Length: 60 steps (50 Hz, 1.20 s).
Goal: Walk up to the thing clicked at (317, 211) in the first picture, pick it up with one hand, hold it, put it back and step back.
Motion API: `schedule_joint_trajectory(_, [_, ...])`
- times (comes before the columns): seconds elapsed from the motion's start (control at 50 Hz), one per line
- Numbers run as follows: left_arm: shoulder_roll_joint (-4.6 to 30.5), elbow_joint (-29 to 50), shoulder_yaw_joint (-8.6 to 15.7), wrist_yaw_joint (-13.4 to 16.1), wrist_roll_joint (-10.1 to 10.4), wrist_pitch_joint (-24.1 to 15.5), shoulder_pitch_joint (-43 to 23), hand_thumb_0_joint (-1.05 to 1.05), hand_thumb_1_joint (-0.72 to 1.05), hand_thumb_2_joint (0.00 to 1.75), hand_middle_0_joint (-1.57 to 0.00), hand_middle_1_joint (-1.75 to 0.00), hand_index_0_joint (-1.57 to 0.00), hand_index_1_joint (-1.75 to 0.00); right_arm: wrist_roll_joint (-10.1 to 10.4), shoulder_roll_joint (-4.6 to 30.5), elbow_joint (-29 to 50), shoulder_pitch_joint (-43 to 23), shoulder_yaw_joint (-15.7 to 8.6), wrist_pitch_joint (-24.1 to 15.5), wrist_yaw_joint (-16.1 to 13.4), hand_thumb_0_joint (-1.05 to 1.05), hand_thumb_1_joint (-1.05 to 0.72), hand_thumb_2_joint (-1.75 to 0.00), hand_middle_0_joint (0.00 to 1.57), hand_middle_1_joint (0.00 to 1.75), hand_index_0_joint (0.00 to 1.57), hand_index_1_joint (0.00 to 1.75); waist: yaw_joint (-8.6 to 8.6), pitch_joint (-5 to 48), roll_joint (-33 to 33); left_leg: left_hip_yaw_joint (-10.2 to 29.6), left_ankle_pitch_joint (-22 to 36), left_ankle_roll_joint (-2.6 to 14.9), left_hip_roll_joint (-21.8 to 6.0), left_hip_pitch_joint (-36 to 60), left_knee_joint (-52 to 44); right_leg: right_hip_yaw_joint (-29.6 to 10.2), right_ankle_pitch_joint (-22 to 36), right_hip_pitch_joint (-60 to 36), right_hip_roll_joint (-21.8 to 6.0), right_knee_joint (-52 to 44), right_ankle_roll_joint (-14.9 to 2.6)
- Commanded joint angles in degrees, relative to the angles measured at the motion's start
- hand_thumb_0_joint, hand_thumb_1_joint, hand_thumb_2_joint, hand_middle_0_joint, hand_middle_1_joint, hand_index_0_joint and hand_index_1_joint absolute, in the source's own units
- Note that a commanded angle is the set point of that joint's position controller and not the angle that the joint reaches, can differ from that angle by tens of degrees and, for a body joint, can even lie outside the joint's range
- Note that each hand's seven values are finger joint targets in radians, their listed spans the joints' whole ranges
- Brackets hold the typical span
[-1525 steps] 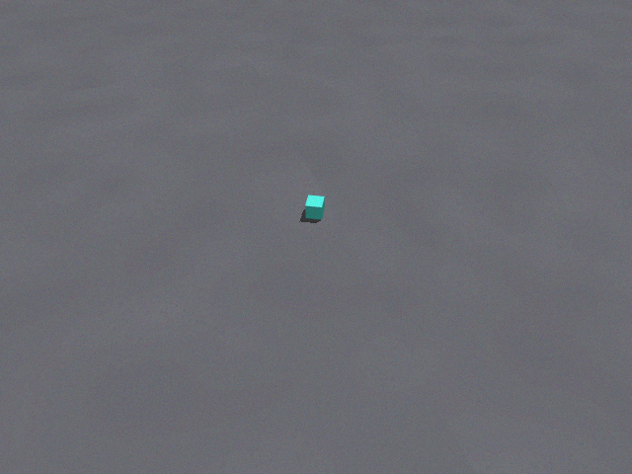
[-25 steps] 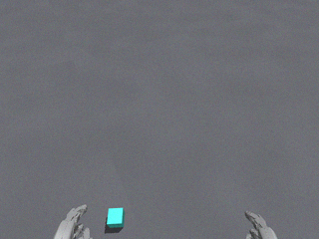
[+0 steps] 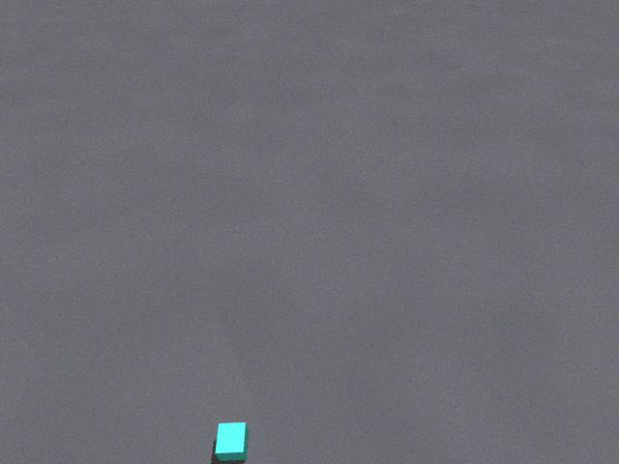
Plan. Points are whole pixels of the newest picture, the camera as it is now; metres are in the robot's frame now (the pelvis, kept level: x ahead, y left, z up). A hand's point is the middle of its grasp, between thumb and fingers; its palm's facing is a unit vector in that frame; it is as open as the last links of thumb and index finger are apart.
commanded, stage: stand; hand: left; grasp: from above
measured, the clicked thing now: (232, 441) +0.38 +0.25 -0.73
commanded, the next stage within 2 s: step back in 1.94 s
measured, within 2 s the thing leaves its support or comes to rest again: neither
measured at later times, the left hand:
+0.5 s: hand out of the picture +0.04 +0.23 -0.15, palm faces +0.03 -0.94 -0.33, open 7.4 cm
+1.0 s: hand out of the picture +0.06 +0.23 -0.15, palm faces +0.02 -0.95 -0.32, open 7.4 cm
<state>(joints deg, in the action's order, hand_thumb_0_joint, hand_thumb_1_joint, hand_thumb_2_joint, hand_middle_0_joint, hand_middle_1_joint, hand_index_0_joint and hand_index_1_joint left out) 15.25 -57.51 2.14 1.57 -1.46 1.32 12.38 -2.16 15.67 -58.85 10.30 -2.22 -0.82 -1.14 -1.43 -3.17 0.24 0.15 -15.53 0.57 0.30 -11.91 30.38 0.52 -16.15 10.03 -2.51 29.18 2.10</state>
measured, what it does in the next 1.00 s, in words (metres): stands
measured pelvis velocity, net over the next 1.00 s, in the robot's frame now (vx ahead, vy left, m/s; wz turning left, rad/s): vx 0.00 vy -0.01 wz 0.00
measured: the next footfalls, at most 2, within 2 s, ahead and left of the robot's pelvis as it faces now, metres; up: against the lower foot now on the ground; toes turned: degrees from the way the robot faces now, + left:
none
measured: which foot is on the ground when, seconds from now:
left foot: down 0.00-1.00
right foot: down 0.00-1.00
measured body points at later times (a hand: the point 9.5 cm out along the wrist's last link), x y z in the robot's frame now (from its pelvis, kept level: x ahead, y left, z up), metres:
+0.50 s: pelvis -0.01 -0.01 +0.01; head -0.01 -0.01 +0.46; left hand +0.04 +0.28 -0.13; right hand +0.05 -0.30 -0.13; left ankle +0.01 +0.11 -0.74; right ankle +0.00 -0.14 -0.74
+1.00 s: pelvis +0.00 -0.01 +0.01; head +0.00 -0.01 +0.46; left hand +0.06 +0.28 -0.13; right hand +0.07 -0.30 -0.13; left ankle +0.01 +0.11 -0.74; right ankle +0.00 -0.14 -0.74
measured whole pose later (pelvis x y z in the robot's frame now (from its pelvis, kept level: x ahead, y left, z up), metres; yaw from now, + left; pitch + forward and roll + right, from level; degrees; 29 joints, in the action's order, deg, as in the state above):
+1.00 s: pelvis +0.00 -0.01 +0.01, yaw +0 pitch -3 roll +0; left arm 17.2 -66.3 1.6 0.4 -0.8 0.0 6.4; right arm -1.1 18.0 -65.6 7.0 -0.7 -0.9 -0.5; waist -0.3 -3.3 0.6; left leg 0.4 -10.0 -0.6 -0.7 -6.5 19.8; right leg 1.0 -10.7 4.8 -1.5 19.0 1.2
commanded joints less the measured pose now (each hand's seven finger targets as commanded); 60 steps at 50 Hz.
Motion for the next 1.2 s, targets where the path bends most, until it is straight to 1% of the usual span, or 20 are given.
schedule_joint_trajectory(0.0, [10.56,1.58,2.37,1.05,-0.10,-1.88,-3.11,0.00,0.90,0.90,-0.20,-0.30,-0.20,-0.30,0.39,10.95,2.33,-1.80,-2.18,-1.07,-1.17,0.00,-0.90,-0.90,0.20,0.30,0.20,0.30,0.74,2.72,0.79,6.85,8.14,1.39,-5.66,2.06,-10.29,-3.54,7.20,-1.81,-2.93,-7.07,-2.77])
schedule_joint_trajectory(0.04, [10.35,0.37,2.17,0.95,-0.12,-1.82,-3.09,0.00,0.90,0.90,-0.20,-0.30,-0.20,-0.30,0.44,11.35,1.60,-2.29,-2.18,-0.96,-1.16,0.00,-0.90,-0.90,0.20,0.30,0.20,0.30,0.55,2.09,1.43,7.14,5.35,1.39,-5.88,1.92,-11.81,-3.27,6.52,-2.31,-2.87,-7.96,-2.58])
schedule_joint_trajectory(0.12, [10.77,-1.74,2.00,0.78,-0.27,-2.04,-3.51,0.00,0.90,0.90,-0.20,-0.30,-0.20,-0.30,0.54,11.04,0.46,-2.97,-1.87,-0.96,-0.93,0.00,-0.90,-0.90,0.20,0.30,0.20,0.30,0.52,0.40,0.47,6.77,4.97,1.00,-5.50,1.54,-13.05,-3.66,6.64,-2.85,-3.32,-9.74,-2.42])
schedule_joint_trajectory(0.18, [11.15,-2.76,1.98,0.77,-0.22,-2.20,-4.01,0.00,0.90,0.90,-0.20,-0.30,-0.20,-0.30,0.65,11.20,-0.32,-3.25,-1.79,-0.94,-0.82,0.00,-0.90,-0.90,0.20,0.30,0.20,0.30,0.59,1.37,-0.31,6.54,6.91,0.96,-5.56,2.89,-12.92,-3.90,7.67,-3.44,-3.80,-10.73,-2.40])
schedule_joint_trajectory(0.32, [12.00,-4.29,1.91,0.60,-0.12,-2.23,-5.16,0.00,0.90,0.90,-0.20,-0.30,-0.20,-0.30,0.59,11.63,-1.52,-3.65,-1.54,-0.50,-0.52,0.00,-0.90,-0.90,0.20,0.30,0.20,0.30,0.82,0.12,-0.67,6.46,2.90,0.74,-5.55,2.40,-14.15,-3.92,3.92,-2.64,-3.65,-12.60,-2.30])
schedule_joint_trajectory(0.38, [12.24,-4.72,1.78,0.49,-0.14,-2.36,-5.07,0.00,0.90,0.90,-0.20,-0.30,-0.20,-0.30,0.75,11.55,-1.71,-3.84,-1.43,-0.52,-0.35,0.00,-0.90,-0.90,0.20,0.30,0.20,0.30,1.07,0.42,-1.46,6.09,4.70,0.68,-5.58,4.16,-13.72,-4.21,3.71,-1.50,-3.81,-13.32,-2.38])
schedule_joint_trajectory(0.44, [12.80,-4.82,1.82,0.36,0.02,-2.31,-5.67,0.00,0.90,0.90,-0.20,-0.30,-0.20,-0.30,0.74,12.02,-2.28,-3.80,-1.31,-0.49,-0.34,0.00,-0.90,-0.90,0.20,0.30,0.20,0.30,1.00,0.54,-0.26,6.32,2.81,0.63,-5.73,3.07,-14.16,-4.46,2.96,-2.38,-3.85,-13.41,-2.54])
schedule_joint_trajectory(0.52, [12.61,-5.23,1.63,0.30,0.06,-2.51,-5.72,0.00,0.90,0.90,-0.20,-0.30,-0.20,-0.30,0.88,12.08,-2.40,-4.33,-1.11,-0.60,-0.27,0.00,-0.90,-0.90,0.20,0.30,0.20,0.30,1.00,1.41,-0.56,5.97,5.86,0.71,-5.97,3.78,-13.51,-4.60,5.19,-3.02,-4.14,-13.67,-2.49])
schedule_joint_trajectory(0.58, [12.88,-5.31,1.71,0.20,0.25,-2.53,-6.09,0.00,0.90,0.90,-0.20,-0.30,-0.20,-0.30,0.84,12.47,-2.85,-3.72,-0.87,-0.62,-0.31,0.00,-0.90,-0.90,0.20,0.30,0.20,0.30,1.03,1.79,0.32,5.93,5.74,0.76,-6.06,3.23,-13.97,-4.69,6.50,-4.12,-4.24,-13.48,-2.65])
schedule_joint_trajectory(0.64, [12.83,-5.47,1.65,0.17,0.36,-2.74,-6.29,0.00,0.90,0.90,-0.20,-0.30,-0.20,-0.30,0.97,12.48,-2.77,-4.38,-0.68,-0.90,-0.32,0.00,-0.90,-0.90,0.20,0.30,0.20,0.30,0.93,3.48,-0.21,5.67,11.97,0.92,-6.61,5.37,-12.83,-4.61,10.71,-4.94,-4.55,-13.10,-2.67])
schedule_joint_trajectory(0.7, [13.14,-5.57,1.68,0.19,0.37,-2.69,-6.68,0.00,0.90,0.90,-0.20,-0.30,-0.20,-0.30,1.05,13.01,-3.23,-3.87,-0.64,-0.87,-0.48,0.00,-0.90,-0.90,0.20,0.30,0.20,0.30,1.16,3.70,-0.27,5.52,12.47,0.99,-6.62,5.14,-13.04,-4.44,11.99,-5.92,-4.56,-13.24,-2.59])
schedule_joint_trajectory(0.74, [12.83,-5.88,1.53,0.15,0.40,-2.63,-6.57,0.00,0.90,0.90,-0.20,-0.30,-0.20,-0.30,1.04,12.93,-3.22,-4.29,-0.49,-0.82,-0.39,0.00,-0.90,-0.90,0.20,0.30,0.20,0.30,1.13,2.42,-0.76,5.52,11.46,0.76,-6.55,4.97,-13.52,-4.20,9.65,-4.66,-4.30,-13.65,-2.49])
schedule_joint_trajectory(0.82, [13.14,-5.72,1.52,0.02,0.44,-2.64,-7.05,0.00,0.90,0.90,-0.20,-0.30,-0.20,-0.30,1.07,13.23,-3.54,-4.11,-0.44,-0.84,-0.40,0.00,-0.90,-0.90,0.20,0.30,0.20,0.30,1.18,3.18,-0.28,5.44,12.56,0.71,-6.82,4.87,-13.50,-4.27,10.78,-5.62,-4.50,-13.67,-2.61])
schedule_joint_trajectory(0.84, [13.44,-5.67,1.60,-0.03,0.52,-2.63,-7.37,0.00,0.90,0.90,-0.20,-0.30,-0.20,-0.30,1.15,13.26,-3.70,-3.72,-0.33,-0.77,-0.39,0.00,-0.90,-0.90,0.20,0.30,0.20,0.30,1.46,2.18,0.11,5.24,10.78,0.63,-6.59,4.10,-13.95,-4.47,10.27,-5.20,-4.49,-13.87,-2.50])
schedule_joint_trajectory(0.9, [13.41,-5.81,1.59,-0.13,0.44,-2.53,-7.24,0.00,0.90,0.90,-0.20,-0.30,-0.20,-0.30,1.22,13.38,-3.46,-4.41,-0.29,-0.95,-0.35,0.00,-0.90,-0.90,0.20,0.30,0.20,0.30,1.26,2.63,0.06,5.54,10.39,0.62,-6.80,4.63,-14.51,-4.10,9.64,-5.16,-4.33,-13.50,-2.63])
schedule_joint_trajectory(0.98, [13.64,-5.66,1.55,-0.27,0.49,-2.44,-7.99,0.00,0.90,0.90,-0.20,-0.30,-0.20,-0.30,1.11,13.81,-3.53,-4.98,-0.39,-0.89,-0.31,0.00,-0.90,-0.90,0.20,0.30,0.20,0.30,1.36,1.60,0.06,5.74,7.33,0.59,-6.87,3.77,-15.14,-4.14,7.30,-4.24,-4.25,-13.78,-2.75])
schedule_joint_trajectory(1.08, [13.83,-5.38,1.41,-0.37,0.47,-2.77,-8.12,0.00,0.90,0.90,-0.20,-0.30,-0.20,-0.30,1.19,13.88,-3.40,-5.38,-0.36,-1.00,-0.08,0.00,-0.90,-0.90,0.20,0.30,0.20,0.30,1.38,2.84,-0.73,5.75,9.09,0.59,-6.88,4.17,-14.89,-4.18,7.83,-4.71,-4.42,-14.07,-2.61])
schedule_joint_trajectory(1.14, [14.12,-5.18,1.44,-0.40,0.53,-2.82,-8.26,0.00,0.90,0.90,-0.20,-0.30,-0.20,-0.30,1.13,14.21,-3.41,-5.84,-0.37,-1.22,-0.12,0.00,-0.90,-0.90,0.20,0.30,0.20,0.30,1.14,4.37,-0.13,5.57,13.55,0.71,-7.26,6.06,-14.11,-4.22,11.14,-4.94,-4.71,-13.47,-2.90])
schedule_joint_trajectory(1.16, [13.81,-5.37,1.35,-0.39,0.62,-2.76,-7.82,0.00,0.90,0.90,-0.20,-0.30,-0.20,-0.30,1.28,14.59,-3.56,-5.61,-0.42,-1.23,-0.11,0.00,-0.90,-0.90,0.20,0.30,0.20,0.30,1.27,3.91,0.63,5.45,12.55,0.69,-7.09,5.99,-14.20,-4.29,10.84,-4.64,-4.67,-13.76,-2.71])
schedule_joint_trajectory(1.18, [14.42,-5.11,1.37,-0.40,0.65,-2.86,-8.72,0.00,0.90,0.90,-0.20,-0.30,-0.20,-0.30,1.18,14.04,-3.58,-5.29,-0.27,-1.29,-0.05,0.00,-0.90,-0.90,0.20,0.30,0.20,0.30,1.59,4.07,-0.51,5.49,14.29,0.56,-7.24,5.58,-14.23,-4.18,11.69,-5.52,-4.78,-13.29,-2.82])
